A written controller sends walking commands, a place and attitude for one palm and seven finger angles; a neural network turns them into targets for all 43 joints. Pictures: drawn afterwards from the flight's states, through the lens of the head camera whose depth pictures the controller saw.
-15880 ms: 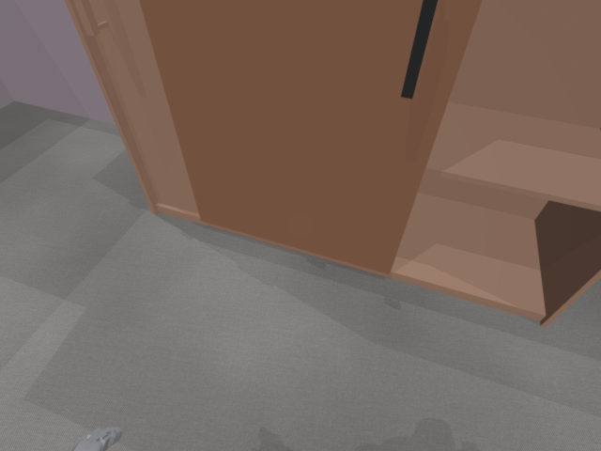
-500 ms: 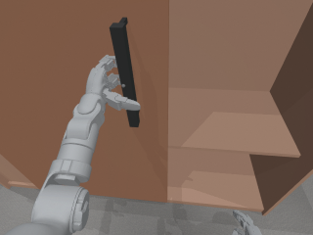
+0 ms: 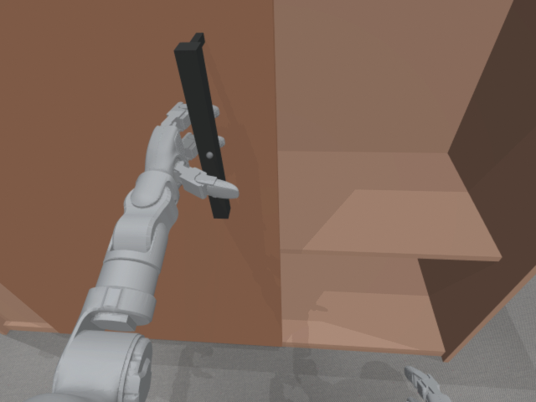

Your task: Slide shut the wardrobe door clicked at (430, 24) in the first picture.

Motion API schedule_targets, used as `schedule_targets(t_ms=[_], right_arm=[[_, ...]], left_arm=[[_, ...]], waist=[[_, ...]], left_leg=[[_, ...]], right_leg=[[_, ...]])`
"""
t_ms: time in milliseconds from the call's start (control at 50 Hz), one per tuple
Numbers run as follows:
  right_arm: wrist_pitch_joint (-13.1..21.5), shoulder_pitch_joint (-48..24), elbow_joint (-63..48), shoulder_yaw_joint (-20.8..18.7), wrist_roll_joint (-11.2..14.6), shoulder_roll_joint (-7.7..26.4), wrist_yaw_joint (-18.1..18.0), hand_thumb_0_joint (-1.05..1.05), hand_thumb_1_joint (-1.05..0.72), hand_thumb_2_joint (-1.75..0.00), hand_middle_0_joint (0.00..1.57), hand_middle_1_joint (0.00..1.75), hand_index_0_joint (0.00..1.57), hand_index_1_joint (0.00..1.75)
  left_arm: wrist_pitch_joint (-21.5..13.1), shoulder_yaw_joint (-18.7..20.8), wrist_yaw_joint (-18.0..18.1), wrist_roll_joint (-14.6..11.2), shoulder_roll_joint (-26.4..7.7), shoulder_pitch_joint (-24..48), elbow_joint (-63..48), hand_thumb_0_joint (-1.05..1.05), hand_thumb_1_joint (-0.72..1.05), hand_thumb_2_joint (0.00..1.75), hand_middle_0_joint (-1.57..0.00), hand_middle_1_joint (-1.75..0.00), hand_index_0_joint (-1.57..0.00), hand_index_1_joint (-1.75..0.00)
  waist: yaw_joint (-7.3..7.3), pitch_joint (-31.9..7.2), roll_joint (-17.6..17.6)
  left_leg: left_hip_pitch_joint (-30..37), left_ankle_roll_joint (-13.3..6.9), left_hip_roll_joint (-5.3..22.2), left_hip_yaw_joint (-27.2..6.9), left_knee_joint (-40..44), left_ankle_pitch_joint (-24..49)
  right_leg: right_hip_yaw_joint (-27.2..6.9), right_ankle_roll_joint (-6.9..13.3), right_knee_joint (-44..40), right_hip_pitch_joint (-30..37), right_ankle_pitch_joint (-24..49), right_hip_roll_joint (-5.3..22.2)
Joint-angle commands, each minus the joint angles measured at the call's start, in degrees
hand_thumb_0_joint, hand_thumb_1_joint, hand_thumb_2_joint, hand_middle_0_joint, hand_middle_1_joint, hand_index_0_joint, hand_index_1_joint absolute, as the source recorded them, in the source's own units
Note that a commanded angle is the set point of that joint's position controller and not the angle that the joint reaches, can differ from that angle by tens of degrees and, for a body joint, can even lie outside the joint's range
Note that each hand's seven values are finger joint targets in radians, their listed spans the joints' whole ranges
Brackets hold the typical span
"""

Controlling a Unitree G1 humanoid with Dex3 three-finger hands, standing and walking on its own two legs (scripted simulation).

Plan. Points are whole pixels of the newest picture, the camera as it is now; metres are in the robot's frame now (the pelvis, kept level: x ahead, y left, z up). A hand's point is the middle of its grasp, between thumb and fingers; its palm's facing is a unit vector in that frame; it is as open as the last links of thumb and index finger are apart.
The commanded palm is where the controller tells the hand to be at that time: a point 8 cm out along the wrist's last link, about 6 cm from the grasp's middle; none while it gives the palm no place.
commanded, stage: slide the fingers in behind the handle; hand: left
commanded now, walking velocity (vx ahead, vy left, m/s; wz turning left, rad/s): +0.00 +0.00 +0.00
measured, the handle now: (211, 138) +0.45 +0.11 +0.19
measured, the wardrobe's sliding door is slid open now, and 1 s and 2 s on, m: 0.57 0.57 0.57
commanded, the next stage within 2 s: grip the handle and tug to test in 1.34 s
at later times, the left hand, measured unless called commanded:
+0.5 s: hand (219, 156) +0.40 +0.09 +0.20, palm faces -0.05 -1.00 +0.00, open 14.0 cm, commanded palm +0.37 +0.14 +0.19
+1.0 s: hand (218, 157) +0.39 +0.08 +0.20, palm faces +0.00 -1.00 -0.02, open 14.3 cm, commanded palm +0.37 +0.12 +0.19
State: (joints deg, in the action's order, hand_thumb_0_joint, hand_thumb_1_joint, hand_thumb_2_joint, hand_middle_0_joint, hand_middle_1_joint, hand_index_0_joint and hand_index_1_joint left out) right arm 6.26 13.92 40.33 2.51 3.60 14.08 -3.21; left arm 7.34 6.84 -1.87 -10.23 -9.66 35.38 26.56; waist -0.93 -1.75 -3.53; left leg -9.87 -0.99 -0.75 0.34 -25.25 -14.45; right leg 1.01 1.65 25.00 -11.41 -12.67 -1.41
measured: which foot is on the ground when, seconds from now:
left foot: down 0.00-1.00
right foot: down 0.00-1.00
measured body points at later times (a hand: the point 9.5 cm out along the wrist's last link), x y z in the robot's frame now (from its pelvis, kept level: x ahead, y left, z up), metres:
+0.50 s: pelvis +0.01 +0.00 +0.00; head -0.01 -0.03 +0.45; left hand +0.40 +0.14 +0.20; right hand +0.18 -0.22 -0.10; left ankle -0.01 +0.11 -0.74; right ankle +0.01 -0.10 -0.74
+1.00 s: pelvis +0.01 +0.00 +0.00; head -0.01 -0.02 +0.45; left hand +0.38 +0.14 +0.21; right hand +0.18 -0.22 -0.10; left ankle -0.01 +0.11 -0.74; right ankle +0.01 -0.10 -0.74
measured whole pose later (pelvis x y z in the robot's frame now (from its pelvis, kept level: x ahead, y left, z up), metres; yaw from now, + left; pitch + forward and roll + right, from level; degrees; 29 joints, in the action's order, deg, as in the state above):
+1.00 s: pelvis +0.01 +0.00 +0.00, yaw +2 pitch -2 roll +0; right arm 1.6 10.4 39.6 2.7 2.8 12.8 -2.3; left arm 13.9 1.1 4.5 -9.1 -5.4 32.9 16.8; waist 0.9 -1.5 -3.4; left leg -8.7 -0.9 -1.4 -1.2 -25.5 -14.9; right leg 2.6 1.7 25.4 -9.7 -13.8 -0.8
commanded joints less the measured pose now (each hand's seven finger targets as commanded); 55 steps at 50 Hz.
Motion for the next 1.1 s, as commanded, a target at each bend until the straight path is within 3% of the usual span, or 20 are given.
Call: schedule_targets(t_ms=[0, 80, 100, 120, 140, 260, 340, 400, 440, 500, 580, 640, 720, 820, 840, 880, 900, 980, 1080], right_arm=[[2.8, -7.6, -8.2, -1.8, 0.1, 5.5, -0.6, 0.00, -0.90, -0.90, 0.20, 0.30, 0.20, 0.30], [3.0, -8.1, -9.1, -1.8, -0.3, 4.9, -0.4, 0.00, -0.90, -0.90, 0.20, 0.30, 0.20, 0.30], [2.7, -7.9, -8.9, -1.9, -0.4, 5.2, -0.3, 0.00, -0.90, -0.90, 0.20, 0.30, 0.20, 0.30], [2.7, -8.0, -9.3, -1.7, -0.5, 4.9, -0.1, 0.00, -0.90, -0.90, 0.20, 0.30, 0.20, 0.30], [2.6, -8.0, -9.3, -1.9, -0.3, 4.9, 0.0, 0.00, -0.90, -0.90, 0.20, 0.30, 0.20, 0.30], [1.8, -8.7, -9.1, -1.9, -0.1, 5.0, 0.1, 0.00, -0.90, -0.90, 0.20, 0.30, 0.20, 0.30], [1.3, -9.5, -9.8, -1.9, -0.2, 4.6, 0.5, 0.00, -0.90, -0.90, 0.20, 0.30, 0.20, 0.30], [0.5, -9.7, -9.9, -1.9, -0.5, 4.8, 0.6, 0.00, -0.90, -0.90, 0.20, 0.30, 0.20, 0.30], [0.4, -10.3, -10.2, -1.9, -0.4, 4.4, 0.7, 0.00, -0.90, -0.90, 0.20, 0.30, 0.20, 0.30], [-0.2, -10.7, -10.1, -1.8, -0.6, 4.4, 0.8, 0.00, -0.90, -0.90, 0.20, 0.30, 0.20, 0.30], [-0.4, -10.9, -10.9, -1.8, -0.8, 4.0, 1.1, 0.00, -0.90, -0.90, 0.20, 0.30, 0.20, 0.30], [-0.9, -11.1, -10.9, -1.9, -0.7, 4.1, 1.2, 0.00, -0.90, -0.90, 0.20, 0.30, 0.20, 0.30], [-1.2, -11.8, -11.0, -1.8, -0.6, 3.9, 1.3, 0.00, -0.90, -0.90, 0.20, 0.30, 0.20, 0.30], [-1.4, -11.6, -10.0, -1.6, -0.5, 3.8, 0.9, 0.00, -0.90, -0.90, 0.20, 0.30, 0.20, 0.30], [-1.4, -11.3, -9.6, -1.7, -0.5, 4.1, 0.7, 0.00, -0.90, -0.90, 0.20, 0.30, 0.20, 0.30], [-1.3, -11.1, -9.8, -1.7, -0.7, 3.8, 0.6, 0.00, -0.90, -0.90, 0.20, 0.30, 0.20, 0.30], [-1.4, -11.0, -9.5, -1.7, -0.8, 3.9, 0.6, 0.00, -0.90, -0.90, 0.20, 0.30, 0.20, 0.30], [-1.5, -10.8, -9.0, -1.5, -0.5, 3.7, 0.5, 0.00, -0.90, -0.90, 0.20, 0.30, 0.20, 0.30], [-1.2, -10.1, -8.3, -1.5, -0.6, 4.0, -0.1, 0.00, -0.90, -0.90, 0.20, 0.30, 0.20, 0.30]], left_arm=[[-2.6, 3.0, 1.6, 0.3, -10.0, 29.4, -12.7, 0.00, -0.50, 0.30, -0.30, -1.20, -0.30, -1.20], [-2.7, 2.8, 2.1, 0.3, -8.8, 28.8, -16.6, 0.00, -0.50, 0.30, -0.30, -1.20, -0.30, -1.20], [-2.7, 4.0, 2.2, 0.5, -10.2, 27.1, -16.2, 0.00, -0.50, 0.30, -0.30, -1.20, -0.30, -1.20], [-2.7, 2.4, 2.0, 0.3, -7.9, 26.5, -17.2, 0.00, -0.50, 0.30, -0.30, -1.20, -0.30, -1.20], [-2.6, 2.7, 1.8, 0.2, -8.2, 25.8, -18.0, 0.00, -0.50, 0.30, -0.30, -1.20, -0.30, -1.20], [-0.4, 0.3, 1.6, 0.2, -5.7, 25.0, -17.7, 0.00, -0.50, 0.30, -0.30, -1.20, -0.30, -1.20], [0.6, -1.0, 2.0, 0.2, -3.7, 23.1, -20.7, 0.00, -0.50, 0.30, -0.30, -1.20, -0.30, -1.20], [1.1, 0.2, 2.6, 0.1, -5.0, 21.3, -22.1, 0.00, -0.50, 0.30, -0.30, -1.20, -0.30, -1.20], [1.5, -1.7, 2.9, 0.1, -2.7, 22.3, -23.1, 0.00, -0.50, 0.30, -0.30, -1.20, -0.30, -1.20], [1.5, -1.5, 3.8, 0.5, -3.3, 22.3, -24.3, 0.00, -0.50, 0.30, -0.30, -1.20, -0.30, -1.20], [1.6, -3.1, 4.2, 0.9, -1.4, 21.6, -27.1, 0.00, -0.50, 0.30, -0.30, -1.20, -0.30, -1.20], [1.8, -2.8, 4.0, 0.7, -1.8, 20.1, -27.2, 0.00, -0.50, 0.30, -0.30, -1.20, -0.30, -1.20], [2.4, -6.0, 3.6, 0.7, 1.0, 19.8, -27.6, 0.00, -0.50, 0.30, -0.30, -1.20, -0.30, -1.20], [3.1, -8.2, 4.4, 0.6, 3.3, 25.0, -24.4, 0.00, -0.50, 0.30, -0.30, -1.20, -0.30, -1.20], [3.0, -6.6, 4.7, 0.6, 1.4, 25.6, -23.8, 0.00, -0.50, 0.30, -0.30, -1.20, -0.30, -1.20], [2.9, -7.7, 4.7, 0.9, 2.6, 25.7, -24.0, 0.00, -0.50, 0.30, -0.30, -1.20, -0.30, -1.20], [2.6, -7.1, 4.8, 0.8, 2.0, 24.9, -23.2, 0.00, -0.50, 0.30, -0.30, -1.20, -0.30, -1.20], [2.3, -8.8, 4.8, 1.4, 3.6, 28.4, -21.0, 0.00, -0.50, 0.30, -0.30, -1.20, -0.30, -1.20], [1.9, -6.4, 4.9, 0.9, 1.7, 29.8, -16.8, 0.00, -0.50, 0.30, -0.30, -1.20, -0.30, -1.20]], waist=[[0.35, -11.6, 6.6], [0.92, -17.0, 4.5], [1.40, -17.6, 4.7], [1.27, -18.0, 4.2], [1.23, -18.7, 5.2], [0.34, -14.2, 6.4], [0.84, -15.2, 4.2], [1.48, -16.0, 6.1], [0.85, -15.9, 6.6], [1.26, -14.9, 5.2], [1.20, -17.4, 5.2], [1.28, -16.7, 5.9], [0.67, -14.7, 5.4], [-0.62, -12.0, 4.7], [-0.53, -12.4, 6.1], [-0.49, -14.5, 6.1], [-0.08, -14.4, 5.3], [-0.97, -13.3, 4.5], [-0.92, -12.9, 7.6]], left_leg=[[3.2, -1.3, 0.5, -0.7, 3.4, 7.3], [6.1, -1.2, 0.4, -0.3, 2.7, 12.2], [6.1, -1.1, 0.5, -0.2, 2.5, 13.4], [6.5, -1.1, 0.3, -0.3, 2.5, 15.0], [6.9, -1.1, 0.4, -0.1, 2.2, 16.1], [6.1, -1.2, 0.5, 0.1, 2.0, 15.3], [7.4, -1.0, 0.4, -0.2, 1.6, 17.3], [7.0, -0.9, 0.4, -0.2, 1.5, 18.5], [7.5, -0.9, 0.4, -0.2, 1.6, 17.8], [7.3, -0.7, 0.4, -0.4, 1.7, 17.4], [8.8, -0.8, 0.4, -0.3, 1.2, 20.3], [8.4, -0.8, 0.5, -0.2, 1.2, 20.4], [8.4, -0.7, 0.5, -0.5, 1.3, 18.9], [7.8, -0.7, 0.5, -1.5, 2.0, 13.2], [7.7, -0.7, 0.5, -1.6, 2.0, 13.2], [8.6, -0.9, 0.4, -1.5, 1.6, 15.0], [8.3, -0.7, 0.3, -1.6, 1.7, 14.8], [8.1, -0.7, 0.3, -1.7, 1.8, 13.1], [6.6, -1.1, 0.1, -1.8, 2.1, 10.7]], right_leg=[[-0.1, -0.4, -4.6, 2.6, 7.0, 0.6], [-0.3, -0.2, -3.2, 5.4, 12.7, 0.7], [-0.2, -0.1, -3.0, 6.4, 13.9, 0.7], [-0.2, 0.0, -2.5, 6.8, 16.0, 0.7], [-0.1, -0.1, -2.4, 7.2, 17.5, 0.7], [0.1, -0.3, -3.0, 4.8, 17.4, 0.6], [0.4, 0.0, -2.4, 4.9, 18.5, 0.7], [0.6, 0.0, -1.9, 6.4, 19.8, 0.7], [0.7, -0.2, -2.0, 5.5, 19.1, 0.6], [0.8, 0.0, -2.1, 5.3, 17.7, 0.6], [0.6, 0.0, -1.4, 6.7, 21.3, 0.8], [0.7, 0.0, -1.5, 6.8, 21.7, 0.7], [0.9, 0.1, -1.8, 5.3, 19.7, 0.6], [0.9, 0.1, -3.1, 2.0, 12.6, 0.5], [1.0, 0.1, -3.1, 2.3, 12.5, 0.4], [0.9, 0.1, -2.5, 3.0, 14.4, 0.5], [1.0, 0.2, -2.6, 3.2, 13.9, 0.6], [1.0, 0.2, -2.7, 1.6, 12.1, 0.6], [0.8, 0.0, -3.4, 1.7, 9.9, 0.5]])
